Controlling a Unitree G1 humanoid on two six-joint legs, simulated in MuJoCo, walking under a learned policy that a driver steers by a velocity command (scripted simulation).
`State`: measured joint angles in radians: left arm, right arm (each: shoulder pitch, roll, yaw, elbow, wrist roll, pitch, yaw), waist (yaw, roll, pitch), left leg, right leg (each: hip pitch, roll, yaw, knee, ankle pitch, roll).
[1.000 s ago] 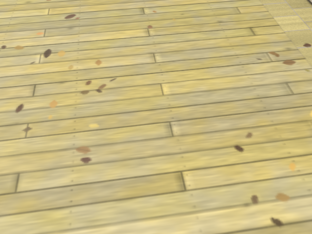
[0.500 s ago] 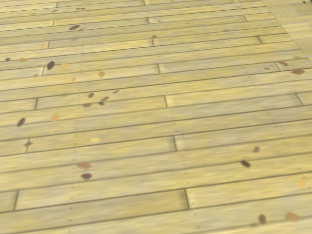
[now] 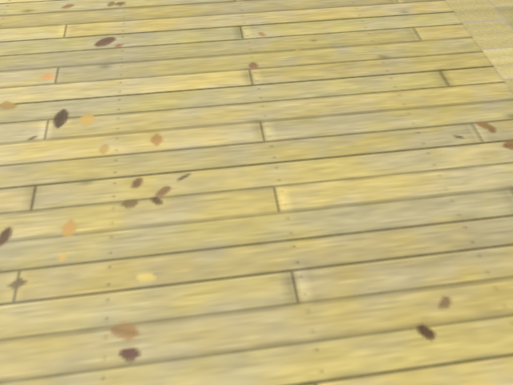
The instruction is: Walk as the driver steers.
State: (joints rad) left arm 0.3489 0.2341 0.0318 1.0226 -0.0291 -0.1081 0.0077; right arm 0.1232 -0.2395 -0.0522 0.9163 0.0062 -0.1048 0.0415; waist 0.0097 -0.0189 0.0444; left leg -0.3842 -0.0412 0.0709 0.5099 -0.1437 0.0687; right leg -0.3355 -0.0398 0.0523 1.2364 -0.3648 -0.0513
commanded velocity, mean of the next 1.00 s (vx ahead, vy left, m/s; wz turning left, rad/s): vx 0.50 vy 0.00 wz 0.18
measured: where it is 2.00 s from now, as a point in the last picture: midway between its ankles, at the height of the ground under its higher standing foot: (210, 192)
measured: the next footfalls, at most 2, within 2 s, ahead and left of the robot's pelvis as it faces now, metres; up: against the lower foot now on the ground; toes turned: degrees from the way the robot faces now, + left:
right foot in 0.44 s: +0.43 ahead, -0.16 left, +0.00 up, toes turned -2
left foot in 1.00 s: +0.72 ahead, +0.10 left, +0.00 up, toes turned +16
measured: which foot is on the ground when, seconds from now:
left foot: down 0.00-0.44, up 0.46-0.98, down 1.00-1.00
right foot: up 0.00-0.42, down 0.44-0.98, up 1.00-1.00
